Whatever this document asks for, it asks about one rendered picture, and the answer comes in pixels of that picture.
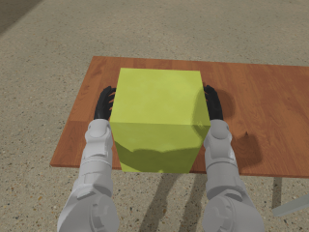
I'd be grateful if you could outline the robot right forearm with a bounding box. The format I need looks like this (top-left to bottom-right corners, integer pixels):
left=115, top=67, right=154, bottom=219
left=203, top=119, right=257, bottom=210

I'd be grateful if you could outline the carton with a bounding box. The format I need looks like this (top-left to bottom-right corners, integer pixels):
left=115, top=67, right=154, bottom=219
left=109, top=68, right=211, bottom=174

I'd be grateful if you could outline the robot left upper arm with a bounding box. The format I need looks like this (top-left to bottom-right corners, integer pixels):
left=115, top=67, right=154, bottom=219
left=57, top=193, right=120, bottom=232

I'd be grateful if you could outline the right robot hand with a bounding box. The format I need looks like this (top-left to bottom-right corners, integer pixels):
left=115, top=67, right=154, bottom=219
left=203, top=85, right=224, bottom=121

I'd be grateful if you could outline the table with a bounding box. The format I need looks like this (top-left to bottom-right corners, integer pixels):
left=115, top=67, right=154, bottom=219
left=50, top=55, right=309, bottom=217

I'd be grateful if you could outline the robot left forearm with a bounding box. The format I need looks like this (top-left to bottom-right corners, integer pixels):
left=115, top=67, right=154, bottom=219
left=57, top=119, right=113, bottom=230

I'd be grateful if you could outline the robot right upper arm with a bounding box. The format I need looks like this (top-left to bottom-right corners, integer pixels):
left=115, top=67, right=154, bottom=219
left=202, top=195, right=265, bottom=232

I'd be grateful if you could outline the left robot hand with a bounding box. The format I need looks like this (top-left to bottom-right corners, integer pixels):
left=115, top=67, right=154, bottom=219
left=94, top=86, right=117, bottom=121

